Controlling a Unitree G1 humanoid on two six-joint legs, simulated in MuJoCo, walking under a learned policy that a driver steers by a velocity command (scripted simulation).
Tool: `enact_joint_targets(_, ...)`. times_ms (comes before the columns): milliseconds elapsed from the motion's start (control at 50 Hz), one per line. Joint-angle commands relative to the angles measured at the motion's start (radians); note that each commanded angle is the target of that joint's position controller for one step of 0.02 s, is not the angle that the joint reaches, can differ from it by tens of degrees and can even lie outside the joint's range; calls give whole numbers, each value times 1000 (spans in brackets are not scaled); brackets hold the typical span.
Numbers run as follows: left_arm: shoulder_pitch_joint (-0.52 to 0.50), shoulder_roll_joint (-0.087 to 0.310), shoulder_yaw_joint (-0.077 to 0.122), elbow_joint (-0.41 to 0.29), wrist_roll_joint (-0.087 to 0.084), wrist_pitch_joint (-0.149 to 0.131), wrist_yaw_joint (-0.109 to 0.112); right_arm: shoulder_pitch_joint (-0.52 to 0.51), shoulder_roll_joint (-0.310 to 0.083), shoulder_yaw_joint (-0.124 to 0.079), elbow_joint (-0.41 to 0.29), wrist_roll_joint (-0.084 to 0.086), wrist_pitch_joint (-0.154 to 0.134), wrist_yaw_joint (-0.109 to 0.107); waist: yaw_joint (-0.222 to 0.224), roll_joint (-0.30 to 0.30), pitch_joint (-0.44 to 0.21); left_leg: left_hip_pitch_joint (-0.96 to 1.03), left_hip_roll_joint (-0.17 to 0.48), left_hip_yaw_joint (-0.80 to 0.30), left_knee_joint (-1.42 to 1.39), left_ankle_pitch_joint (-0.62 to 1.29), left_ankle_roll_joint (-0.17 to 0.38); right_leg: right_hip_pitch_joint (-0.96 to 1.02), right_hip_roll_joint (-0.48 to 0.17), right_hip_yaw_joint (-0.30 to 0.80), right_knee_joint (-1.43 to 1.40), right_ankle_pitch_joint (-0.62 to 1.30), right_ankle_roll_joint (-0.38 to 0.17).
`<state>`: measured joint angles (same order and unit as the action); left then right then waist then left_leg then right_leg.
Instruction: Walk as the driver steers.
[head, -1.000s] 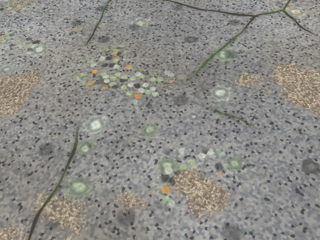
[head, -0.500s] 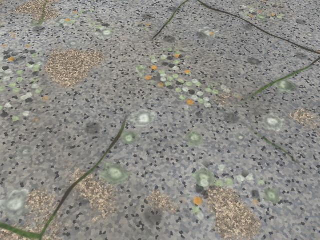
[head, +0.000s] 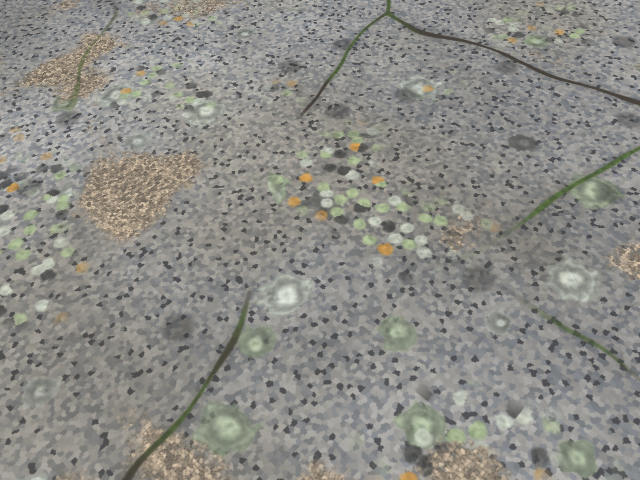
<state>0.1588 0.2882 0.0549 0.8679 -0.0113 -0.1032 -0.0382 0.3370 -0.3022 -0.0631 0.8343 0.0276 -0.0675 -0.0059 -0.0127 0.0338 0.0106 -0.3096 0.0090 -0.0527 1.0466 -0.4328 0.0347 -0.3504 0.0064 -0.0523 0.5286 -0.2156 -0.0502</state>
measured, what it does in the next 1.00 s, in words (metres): walks ahead, turning right: left foot, then right foot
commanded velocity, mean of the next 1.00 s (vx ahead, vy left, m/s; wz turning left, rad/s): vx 0.30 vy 0.00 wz -0.22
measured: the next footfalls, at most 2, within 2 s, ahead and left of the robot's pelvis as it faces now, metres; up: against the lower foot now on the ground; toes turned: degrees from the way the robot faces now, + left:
left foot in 0.44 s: +0.43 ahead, +0.12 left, +0.00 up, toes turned +1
right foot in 0.92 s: +0.47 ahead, -0.13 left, +0.00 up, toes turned -18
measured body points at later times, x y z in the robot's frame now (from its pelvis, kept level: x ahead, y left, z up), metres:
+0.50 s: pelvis +0.28 +0.02 -0.01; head +0.33 +0.03 +0.43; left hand +0.27 +0.31 -0.15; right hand +0.50 -0.22 -0.09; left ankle +0.39 +0.11 -0.73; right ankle +0.07 -0.10 -0.66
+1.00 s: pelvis +0.41 -0.01 +0.00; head +0.45 -0.05 +0.44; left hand +0.63 +0.22 -0.09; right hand +0.48 -0.33 -0.13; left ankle +0.39 +0.13 -0.68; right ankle +0.43 -0.12 -0.73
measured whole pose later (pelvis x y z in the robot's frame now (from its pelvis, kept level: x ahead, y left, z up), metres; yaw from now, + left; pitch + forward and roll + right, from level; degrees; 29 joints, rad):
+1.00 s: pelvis +0.41 -0.01 +0.00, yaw -17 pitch +2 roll +2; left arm 0.15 0.30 0.08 0.68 0.01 0.02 -0.01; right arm 0.07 -0.31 -0.07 0.82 0.00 0.00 -0.02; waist 0.01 0.02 0.08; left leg -0.38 0.05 0.10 0.96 -0.55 -0.04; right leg -0.40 0.00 -0.02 0.58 -0.22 -0.06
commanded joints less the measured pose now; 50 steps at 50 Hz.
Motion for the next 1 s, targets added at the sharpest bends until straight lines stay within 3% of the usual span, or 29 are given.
enact_joint_targets(20, 81, 113, 19, -26, 14, -5, 4, -85, -116, -28, -109, -6, -34, -1, 50, -125, -4, -430, 118, -35, 104, 134, 24, 327, -278, 421, -341, -151, -152)
enact_joint_targets(40, 67, 107, 15, -29, 20, -4, 5, -74, -99, -27, -105, -10, -26, 2, 33, -140, 3, -381, 131, -31, 78, 176, 17, 276, -253, 369, -365, -85, -147)
enact_joint_targets(100, 87, 126, 19, -18, 12, -12, 13, -81, -70, -22, -109, -19, -7, 2, 19, -111, 20, -386, 136, -7, -2, 263, -18, 243, -230, 261, -406, 126, -166)
enact_joint_targets(160, 122, 140, 20, -3, 8, -6, 27, -163, -49, -14, -139, -25, -10, 2, 35, -86, 34, -420, 128, 14, -171, 394, -47, 265, -205, 172, -411, 300, -156)
enact_joint_targets(220, 169, 143, 17, 9, 1, 2, 37, -272, -15, 1, -167, -18, -21, 16, 74, -90, 55, -355, 94, 60, -373, 532, -44, 256, -170, 102, -426, 311, -131)
enact_joint_targets(300, 254, 150, 19, 42, -5, 23, 41, -390, -8, 10, -209, -9, -33, 42, 109, -81, 91, -370, 61, 71, -511, 550, -23, 372, -217, 104, -399, 325, -136)
enact_joint_targets(360, 257, 163, 27, 49, -9, 41, 48, -401, -32, 4, -226, -8, -40, 60, 77, -98, 78, -354, 41, 66, -556, 457, 16, 478, -262, 109, -322, 474, -122)
enact_joint_targets(400, 232, 189, 36, 42, -5, 51, 53, -293, -83, -18, -201, -11, -37, 56, 6, -137, -11, -188, -14, 101, -548, 371, 53, 515, -258, 99, -180, 797, -102)
enact_joint_targets(420, 213, 179, 31, 36, -1, 60, 54, -150, -122, -39, -162, -19, -37, 47, -76, -127, -98, 19, -37, 118, -590, 426, 84, 471, -209, 77, 9, 904, -71)
enact_joint_targets(440, 210, 149, 16, 12, 12, 57, 56, 10, -173, -53, -129, -43, -37, 34, -137, -82, -241, 356, 97, -5, -524, 623, 136, 262, -161, 75, 267, 696, -35)
enact_joint_targets(460, 356, 6, -25, 0, 18, 40, 45, 60, -255, -65, -116, -70, -35, 29, -62, 182, -406, 759, 408, -459, -532, 791, 320, -157, 43, 57, 697, -87, 44)
enact_joint_targets(480, 357, 101, -4, 45, -4, 23, 41, 74, -156, -43, -122, -55, -28, 31, -101, 142, -511, 750, 446, -577, -598, 874, 349, -207, 67, 230, 842, -412, 52)
enact_joint_targets(500, 264, 168, 21, 10, -34, 20, 40, -16, -122, -27, -132, -45, -24, 27, -86, 102, -327, 596, 407, -361, -609, 950, 294, -265, 6, 228, 852, -383, 53)
enact_joint_targets(520, 194, 152, 20, -8, -35, 24, 46, -80, -87, -18, -133, -40, -25, 25, -56, 43, -211, 455, 349, -222, -630, 991, 248, -275, -47, 184, 790, -329, 61)
enact_joint_targets(540, 168, 129, 22, -9, -24, 36, 53, -130, -63, -12, -123, -39, -27, 26, -23, 6, -129, 320, 305, -142, -674, 957, 214, -253, -72, 164, 720, -284, 71)
enact_joint_targets(580, 217, 95, 28, 0, -19, 80, 61, -199, -49, -9, -116, -50, -35, 28, 40, 51, -85, 126, 260, -29, -761, 893, 188, -114, -94, 133, 658, -204, 87)
enact_joint_targets(600, 234, 71, 27, -4, -16, 98, 65, -220, -56, -12, -113, -56, -39, 27, 57, 58, -79, 80, 259, 6, -783, 902, 201, -90, -93, 120, 635, -182, 97)
enact_joint_targets(640, 205, 64, 30, -45, -7, 117, 71, -252, -85, -21, -100, -58, -39, 16, 71, 71, -57, 46, 265, 66, -817, 881, 215, -115, -103, 111, 551, -121, 112)
enact_joint_targets(760, 62, 67, 31, -136, 1, 123, 41, -253, -124, -32, -70, -42, 8, -23, 23, 51, -65, 128, 266, 176, -824, 685, 195, -103, -115, 61, 285, 91, 97)
enact_joint_targets(820, 6, 86, 41, -184, 2, 135, 23, -234, -148, -41, -58, -27, 36, -22, 4, 47, -46, 196, 303, 168, -771, 621, 183, -121, -102, 35, 216, 16, 76)
enact_joint_targets(880, 3, 92, 52, -217, 0, 145, 10, -242, -162, -49, -55, -3, 55, -21, 19, 59, -40, 245, 327, 160, -667, 626, 141, -91, -75, 2, 106, -41, 37)
enact_joint_targets(900, 29, 96, 57, -217, 1, 143, 10, -244, -154, -49, -52, 5, 59, -22, 39, 48, -49, 236, 306, 185, -592, 632, 104, -25, -50, -17, 13, 31, 15)
enact_joint_targets(920, 84, 139, 76, -208, 6, 139, 21, -188, -132, -46, -32, -1, 60, -20, 54, -18, -85, 199, 245, 224, -453, 604, 42, 100, -35, 18, -85, 223, -23)
enact_joint_targets(940, 152, 272, 112, -212, 12, 135, 45, -176, -98, -36, -56, -39, 53, -16, 49, -248, -141, -14, 136, 286, -165, 329, -46, 307, -217, 282, -88, 714, -112)
enact_joint_targets(960, 154, 308, 110, -232, 36, 126, 46, -221, -62, -20, -101, -60, 51, -14, 47, -367, -212, -283, -30, 181, 87, -276, -106, 423, -400, 598, -114, 826, -335)
enact_joint_targets(980, 153, 242, 91, -237, 30, 108, 32, -269, -105, -32, -91, -44, 55, -8, 86, -187, -255, -313, -9, 19, 199, -275, -94, 412, -375, 544, -135, 746, -336)
enact_joint_targets(1000, 106, 225, 85, -240, 22, 95, 32, -283, -104, -34, -98, -18, 58, -9, 62, -150, -202, -345, 8, 3, 205, -191, -76, 363, -328, 451, -143, 643, -286)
